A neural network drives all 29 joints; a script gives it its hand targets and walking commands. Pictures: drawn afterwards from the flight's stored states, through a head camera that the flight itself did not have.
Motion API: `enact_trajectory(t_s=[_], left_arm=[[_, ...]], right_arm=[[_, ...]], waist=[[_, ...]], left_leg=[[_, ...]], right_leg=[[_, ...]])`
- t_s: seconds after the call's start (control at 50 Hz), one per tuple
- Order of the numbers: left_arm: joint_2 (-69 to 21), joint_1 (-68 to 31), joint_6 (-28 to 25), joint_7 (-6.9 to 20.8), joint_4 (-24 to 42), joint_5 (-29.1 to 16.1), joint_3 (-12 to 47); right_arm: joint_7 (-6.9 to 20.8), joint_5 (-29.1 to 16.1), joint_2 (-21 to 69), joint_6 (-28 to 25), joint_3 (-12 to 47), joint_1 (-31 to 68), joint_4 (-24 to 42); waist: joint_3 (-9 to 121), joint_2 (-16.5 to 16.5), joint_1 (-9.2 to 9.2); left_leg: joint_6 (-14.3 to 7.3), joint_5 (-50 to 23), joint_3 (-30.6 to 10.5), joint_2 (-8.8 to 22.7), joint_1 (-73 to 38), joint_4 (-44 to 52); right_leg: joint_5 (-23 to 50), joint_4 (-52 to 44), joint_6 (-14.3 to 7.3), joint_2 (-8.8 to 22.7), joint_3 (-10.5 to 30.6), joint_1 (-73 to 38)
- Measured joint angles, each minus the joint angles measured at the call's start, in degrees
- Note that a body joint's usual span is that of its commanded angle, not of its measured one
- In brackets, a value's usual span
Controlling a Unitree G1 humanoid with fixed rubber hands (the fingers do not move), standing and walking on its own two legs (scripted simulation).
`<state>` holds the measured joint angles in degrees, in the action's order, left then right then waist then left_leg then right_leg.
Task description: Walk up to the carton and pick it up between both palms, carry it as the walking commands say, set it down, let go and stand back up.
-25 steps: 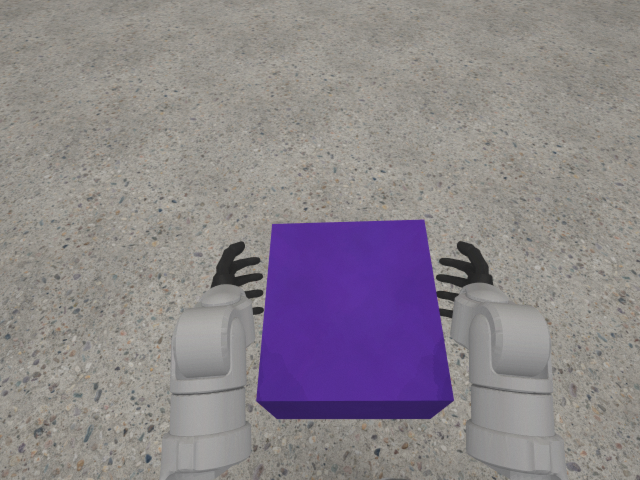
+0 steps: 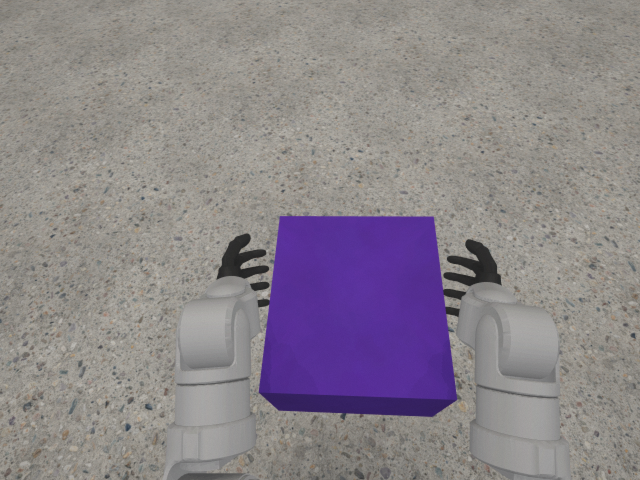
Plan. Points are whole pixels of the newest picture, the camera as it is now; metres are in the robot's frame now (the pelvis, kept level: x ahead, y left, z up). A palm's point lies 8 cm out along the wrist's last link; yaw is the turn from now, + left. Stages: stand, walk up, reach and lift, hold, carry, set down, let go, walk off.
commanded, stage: carry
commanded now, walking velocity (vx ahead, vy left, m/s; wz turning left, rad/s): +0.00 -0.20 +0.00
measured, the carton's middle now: (355, 315) +0.32 -0.02 -0.01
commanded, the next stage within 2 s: none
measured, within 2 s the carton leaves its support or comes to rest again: neither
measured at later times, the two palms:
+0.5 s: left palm (341, 351) +0.23 +0.00 +0.09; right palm (622, 362) +0.21 -0.28 +0.08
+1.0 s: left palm (463, 425) +0.15 -0.10 +0.09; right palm out of the picture +0.15 -0.39 +0.08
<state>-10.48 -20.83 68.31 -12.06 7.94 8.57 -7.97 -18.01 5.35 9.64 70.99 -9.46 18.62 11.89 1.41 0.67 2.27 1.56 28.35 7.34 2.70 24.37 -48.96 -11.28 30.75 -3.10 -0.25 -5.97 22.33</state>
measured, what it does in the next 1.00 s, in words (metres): steps to the right: left foot, then right foot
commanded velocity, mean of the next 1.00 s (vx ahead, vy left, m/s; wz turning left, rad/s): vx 0.00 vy -0.16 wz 0.00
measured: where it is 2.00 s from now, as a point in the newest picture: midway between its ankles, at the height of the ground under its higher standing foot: outside the picture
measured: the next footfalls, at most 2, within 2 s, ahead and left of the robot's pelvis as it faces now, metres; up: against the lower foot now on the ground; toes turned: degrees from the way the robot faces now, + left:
left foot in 0.04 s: +0.03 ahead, +0.08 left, +0.00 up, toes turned +9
right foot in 0.36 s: +0.00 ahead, -0.23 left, +0.00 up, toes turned -5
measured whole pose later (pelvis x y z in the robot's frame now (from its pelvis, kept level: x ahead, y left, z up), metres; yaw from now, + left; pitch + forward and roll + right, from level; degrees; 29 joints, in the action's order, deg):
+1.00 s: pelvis -0.15 -0.24 +0.00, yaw -1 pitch +2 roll +0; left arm -10.4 -20.6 68.7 -16.0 8.8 5.8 -7.9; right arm -13.1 9.7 10.0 69.7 -9.7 19.3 9.7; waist 0.9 2.1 -0.7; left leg 3.5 26.9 2.9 7.4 24.3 -42.2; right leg -12.9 31.3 0.8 2.2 -3.7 19.1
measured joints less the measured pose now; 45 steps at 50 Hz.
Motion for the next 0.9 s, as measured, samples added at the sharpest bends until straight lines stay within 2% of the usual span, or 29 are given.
enact_trajectory(t_s=[0.04,0.06,0.1,0.14,0.18,0.24,0.3,0.34,0.36,0.38,0.42,0.44,0.5,0.54,0.58,0.62,0.64,0.68,0.72,0.76,0.84,0.9], left_arm=[[0.1,0.2,0.1,0.3,0.6,0.6,0.2],[0.2,0.5,-0.1,0.5,0.8,0.8,0.1],[0.7,2.1,0.0,0.0,1.2,0.3,0.2],[1.0,3.0,0.7,-0.8,1.3,-0.4,0.2],[1.0,3.0,1.3,-2.1,1.4,-1.4,0.3],[0.7,1.9,1.4,-3.5,2.4,-2.4,-0.2],[0.4,0.8,1.0,-3.7,3.3,-2.7,-0.8],[0.2,0.3,0.9,-3.6,3.5,-2.7,-1.1],[0.1,0.2,0.7,-3.6,3.4,-2.8,-1.0],[0.1,0.3,0.2,-3.6,2.8,-2.7,-0.4],[0.1,0.3,0.3,-3.9,1.2,-2.8,0.5],[0.1,0.3,0.5,-3.7,0.5,-2.6,0.7],[0.0,0.0,0.6,-2.0,-0.5,-1.7,0.1],[-0.1,-0.2,0.3,-0.9,-0.4,-0.9,-0.2],[-0.1,-0.4,0.1,-0.3,-0.1,-0.1,-0.2],[-0.1,-0.2,0.2,0.1,0.3,0.6,0.0],[0.1,0.0,0.0,0.3,0.6,0.8,-0.1],[0.6,1.5,0.0,0.1,0.9,0.5,0.0],[0.9,2.7,0.7,-0.7,1.0,-0.2,0.0],[1.0,2.8,1.3,-2.0,1.2,-1.3,0.1],[0.6,1.3,1.4,-3.6,2.7,-2.5,-0.6],[0.3,0.4,0.9,-3.7,3.2,-2.7,-1.1]], right_arm=[[0.1,0.0,0.2,-0.1,-0.2,0.5,-0.2],[0.2,0.0,0.3,-0.5,0.0,0.6,-0.8],[0.6,0.2,0.3,-0.9,0.8,0.6,-2.5],[1.0,0.5,0.3,-0.6,1.2,0.6,-3.9],[1.9,1.2,0.3,-0.5,1.0,0.6,-4.3],[3.3,2.4,0.5,-1.0,0.4,1.4,-3.7],[4.3,3.7,0.8,-1.5,0.3,2.1,-2.6],[4.6,4.3,0.8,-1.4,0.4,2.2,-1.8],[4.9,4.5,0.7,-1.3,0.3,2.3,-1.6],[5.2,4.7,0.6,-1.6,0.0,1.9,-1.5],[5.1,4.5,0.3,-1.3,-0.3,0.6,-1.5],[4.6,3.9,0.1,-0.9,-0.3,0.1,-1.5],[1.8,1.7,-0.1,0.1,0.1,-0.4,-0.8],[0.5,0.7,-0.1,0.3,0.1,-0.2,-0.2],[0.2,0.3,0.1,0.1,-0.1,0.2,-0.1],[0.2,0.2,0.2,0.1,-0.4,0.7,-0.2],[0.2,0.1,0.3,-0.3,-0.3,0.8,-0.6],[0.5,0.4,0.3,-0.7,0.6,0.7,-2.3],[0.8,0.6,0.3,-0.5,1.1,0.8,-3.9],[1.7,1.2,0.3,-0.3,1.0,0.8,-4.4],[3.5,2.9,0.7,-1.0,0.3,1.9,-3.5],[4.3,4.1,0.9,-1.3,0.3,2.4,-2.4]], waist=[[0.8,-0.4,0.02],[0.9,-1.8,-0.13],[1.1,-2.3,-0.81],[0.9,-1.7,-1.69],[0.6,-1.1,-2.63],[0.0,-0.1,-3.68],[-0.3,1.2,-4.16],[-0.2,1.4,-4.31],[-0.1,1.6,-4.39],[-0.1,2.1,-4.24],[-0.3,1.6,-3.30],[-0.4,1.2,-2.72],[-0.7,0.7,-1.08],[-0.5,0.5,-0.35],[0.0,0.0,-0.03],[0.8,-0.3,0.04],[0.9,-1.4,-0.02],[1.1,-2.2,-0.64],[0.8,-1.7,-1.52],[0.5,-1.1,-2.49],[-0.4,0.3,-3.88],[-0.5,1.3,-4.29]], left_leg=[[-1.4,-6.9,0.9,-0.2,-5.1,12.4],[-3.0,-10.2,1.2,-0.5,-5.7,14.4],[-3.9,-11.0,1.1,0.4,-5.5,14.3],[-3.3,-11.5,0.8,1.7,-6.1,15.8],[-2.4,-12.9,0.4,2.9,-6.6,17.7],[-1.1,-14.8,-0.3,4.6,-5.9,18.8],[0.6,-15.6,-1.3,6.5,-4.4,18.1],[2.0,-15.6,-1.9,7.4,-3.0,16.5],[2.8,-15.2,-2.2,7.8,-2.0,15.0],[3.0,-11.6,-3.0,8.0,-0.8,12.7],[2.3,-1.0,-4.4,5.6,2.1,3.8],[1.8,1.5,-4.5,4.2,3.3,-1.1],[1.1,1.9,-2.5,1.8,4.2,-8.0],[0.8,1.6,-1.2,0.8,2.9,-6.5],[0.1,0.2,-0.2,-0.1,0.0,-0.5],[-0.9,-5.7,0.7,-0.3,-5.2,11.7],[-2.3,-10.4,1.0,-0.4,-6.1,14.8],[-3.5,-11.4,1.0,0.3,-5.7,14.5],[-3.3,-11.5,0.8,1.6,-6.4,15.8],[-2.4,-12.8,0.4,2.8,-6.8,17.7],[-0.6,-15.1,-0.6,5.1,-5.8,18.7],[1.2,-15.5,-1.5,6.8,-4.1,17.4]], right_leg=[[-0.2,1.4,-0.5,-1.2,-0.8,1.2],[-0.6,2.4,-0.5,-1.0,-0.7,1.7],[-7.8,8.4,1.4,-1.7,0.4,3.7],[-10.4,16.8,2.9,-2.1,2.3,5.6],[-10.4,20.2,4.5,-1.1,3.5,6.0],[-12.3,17.9,6.4,0.8,4.5,4.3],[-12.2,10.1,7.2,1.5,3.9,0.5],[-7.5,0.4,7.0,1.6,2.8,-4.0],[-2.3,-2.6,6.4,1.5,2.4,-5.0],[-0.6,-1.8,5.2,1.0,2.0,-4.1],[-1.5,0.1,3.1,1.5,1.6,-2.8],[-1.8,0.2,2.5,1.7,1.5,-2.6],[-1.0,-0.7,1.4,1.5,1.2,-2.1],[-0.2,-0.8,0.7,0.9,0.8,-1.3],[0.1,-0.4,0.1,0.1,0.3,-0.4],[0.0,1.0,-0.4,-1.1,-0.4,0.8],[-0.4,2.1,-0.6,-1.1,-0.5,1.5],[-7.4,7.7,1.4,-1.7,0.5,3.3],[-10.3,15.9,3.0,-2.1,2.4,5.2],[-10.3,19.6,4.6,-1.1,3.6,5.7],[-12.6,15.9,7.0,1.2,4.6,3.2],[-8.9,4.6,7.5,1.8,3.4,-2.1]])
